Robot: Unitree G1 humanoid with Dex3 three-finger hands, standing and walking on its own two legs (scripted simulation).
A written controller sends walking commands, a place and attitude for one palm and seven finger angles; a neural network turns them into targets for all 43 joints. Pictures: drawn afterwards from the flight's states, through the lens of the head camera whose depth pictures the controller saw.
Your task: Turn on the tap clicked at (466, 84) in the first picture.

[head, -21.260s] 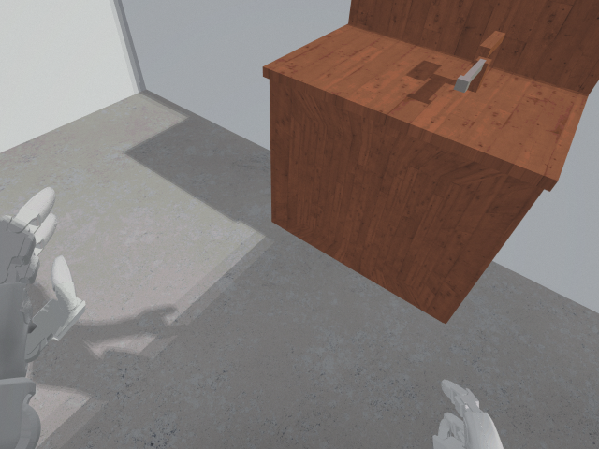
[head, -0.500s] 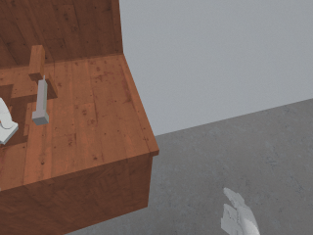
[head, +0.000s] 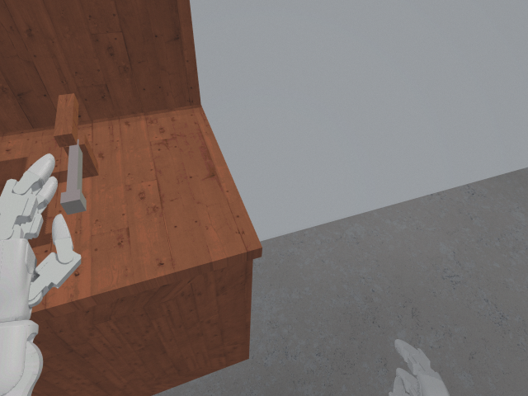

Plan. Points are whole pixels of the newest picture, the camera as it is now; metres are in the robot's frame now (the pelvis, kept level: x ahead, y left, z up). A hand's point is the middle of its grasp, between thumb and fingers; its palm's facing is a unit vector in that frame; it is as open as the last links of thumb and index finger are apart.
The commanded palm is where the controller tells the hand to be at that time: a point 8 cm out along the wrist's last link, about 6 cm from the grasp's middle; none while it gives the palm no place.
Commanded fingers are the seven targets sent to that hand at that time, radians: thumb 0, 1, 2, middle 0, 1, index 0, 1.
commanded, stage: come to a stop and stand still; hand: left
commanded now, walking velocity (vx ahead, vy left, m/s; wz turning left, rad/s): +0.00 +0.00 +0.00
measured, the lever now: (73, 201) +0.37 +0.35 +0.08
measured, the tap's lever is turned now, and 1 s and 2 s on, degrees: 0 0 0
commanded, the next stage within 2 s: look again from close up in 0.78 s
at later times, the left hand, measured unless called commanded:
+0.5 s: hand (83, 220) +0.27 +0.26 +0.16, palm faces +0.40 -0.84 -0.37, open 7.4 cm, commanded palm +0.21 +0.28 +0.18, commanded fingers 0.00 0.90 0.90 -0.20 -0.30 -0.20 -0.30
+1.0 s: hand (87, 219) +0.27 +0.25 +0.16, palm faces +0.40 -0.85 -0.33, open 7.4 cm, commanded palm +0.21 +0.28 +0.18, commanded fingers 0.00 0.90 0.90 -0.20 -0.30 -0.20 -0.30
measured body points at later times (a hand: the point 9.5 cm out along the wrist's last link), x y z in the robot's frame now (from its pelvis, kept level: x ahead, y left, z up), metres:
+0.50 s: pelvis +0.05 +0.00 +0.00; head +0.08 +0.02 +0.45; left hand +0.25 +0.30 +0.18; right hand +0.22 -0.21 -0.07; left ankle +0.03 +0.11 -0.74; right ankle +0.07 -0.13 -0.74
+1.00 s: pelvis +0.05 +0.00 +0.00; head +0.07 +0.02 +0.45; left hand +0.24 +0.30 +0.18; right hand +0.23 -0.21 -0.07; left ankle +0.03 +0.11 -0.74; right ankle +0.07 -0.13 -0.74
